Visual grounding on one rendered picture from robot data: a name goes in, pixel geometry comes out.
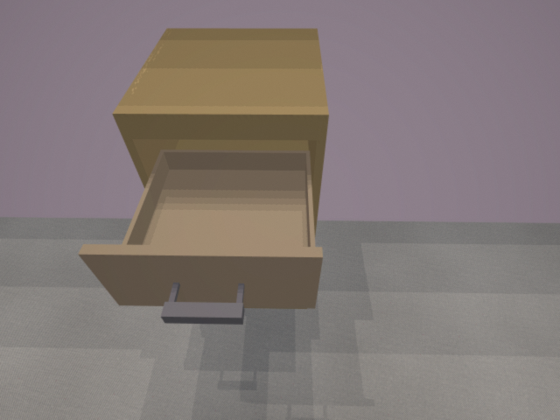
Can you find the drawer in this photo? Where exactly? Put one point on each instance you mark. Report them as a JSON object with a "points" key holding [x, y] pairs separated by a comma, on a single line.
{"points": [[212, 219]]}

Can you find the cabinet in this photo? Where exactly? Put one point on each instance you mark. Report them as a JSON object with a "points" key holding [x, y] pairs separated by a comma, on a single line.
{"points": [[228, 89]]}

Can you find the handle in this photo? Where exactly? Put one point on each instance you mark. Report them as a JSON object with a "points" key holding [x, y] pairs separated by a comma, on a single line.
{"points": [[203, 313]]}

